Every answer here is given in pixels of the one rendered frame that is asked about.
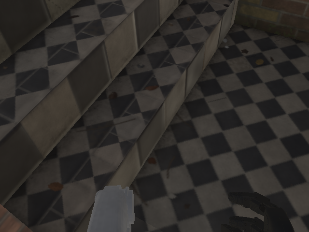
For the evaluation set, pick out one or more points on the robot right hand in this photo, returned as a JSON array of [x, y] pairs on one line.
[[275, 218]]

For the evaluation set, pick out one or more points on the left robot thigh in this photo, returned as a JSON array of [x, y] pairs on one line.
[[113, 210]]

